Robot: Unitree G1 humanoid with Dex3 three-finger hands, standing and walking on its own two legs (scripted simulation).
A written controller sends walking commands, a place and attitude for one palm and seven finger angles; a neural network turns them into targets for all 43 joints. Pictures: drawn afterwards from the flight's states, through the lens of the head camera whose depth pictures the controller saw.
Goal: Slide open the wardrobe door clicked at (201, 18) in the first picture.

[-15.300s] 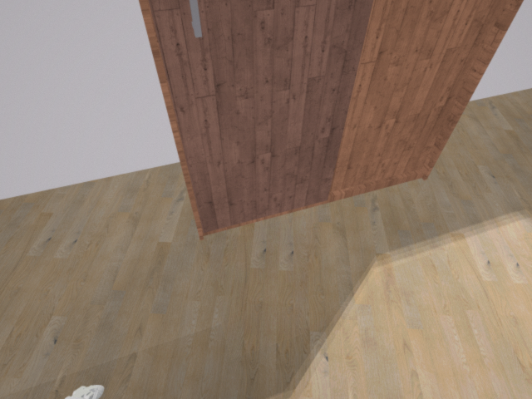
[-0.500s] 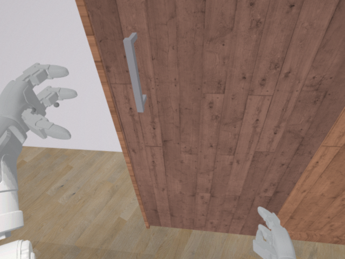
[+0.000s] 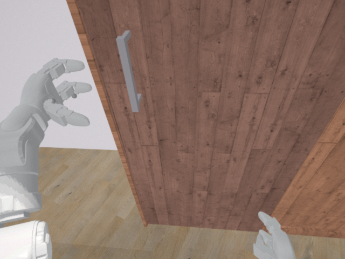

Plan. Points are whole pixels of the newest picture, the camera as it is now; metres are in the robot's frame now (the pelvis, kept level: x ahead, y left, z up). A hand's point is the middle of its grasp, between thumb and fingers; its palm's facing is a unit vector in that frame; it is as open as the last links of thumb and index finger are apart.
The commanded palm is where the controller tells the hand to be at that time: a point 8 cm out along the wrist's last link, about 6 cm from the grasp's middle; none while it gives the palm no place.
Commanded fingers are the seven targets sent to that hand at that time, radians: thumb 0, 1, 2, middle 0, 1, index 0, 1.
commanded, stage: move the hooked fingers beside the handle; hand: left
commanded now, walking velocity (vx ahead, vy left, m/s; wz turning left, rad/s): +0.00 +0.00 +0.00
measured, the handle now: (131, 74) +0.46 +0.14 +0.24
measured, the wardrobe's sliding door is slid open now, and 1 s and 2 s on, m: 0.00 0.00 0.00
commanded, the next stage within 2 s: feel for the door with the fingertips in 1.46 s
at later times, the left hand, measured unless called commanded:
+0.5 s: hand (93, 87) +0.40 +0.21 +0.24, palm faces +0.03 -1.00 -0.03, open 14.0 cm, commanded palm +0.37 +0.26 +0.24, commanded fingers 0.00 -0.50 0.30 -0.30 -1.20 -0.30 -1.20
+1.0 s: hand (93, 89) +0.39 +0.20 +0.24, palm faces +0.04 -1.00 -0.04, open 14.0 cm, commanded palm +0.36 +0.25 +0.24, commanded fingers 0.00 -0.50 0.30 -0.30 -1.20 -0.30 -1.20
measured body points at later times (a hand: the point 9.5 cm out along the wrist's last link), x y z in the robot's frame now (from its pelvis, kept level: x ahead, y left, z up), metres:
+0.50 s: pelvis +0.01 +0.00 +0.00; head -0.01 -0.02 +0.45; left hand +0.39 +0.26 +0.24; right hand +0.18 -0.23 -0.09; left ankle -0.02 +0.11 -0.74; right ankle +0.01 -0.10 -0.74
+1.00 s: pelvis +0.01 +0.00 +0.00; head -0.01 -0.02 +0.45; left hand +0.38 +0.26 +0.24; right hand +0.19 -0.23 -0.09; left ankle -0.02 +0.11 -0.74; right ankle +0.01 -0.10 -0.74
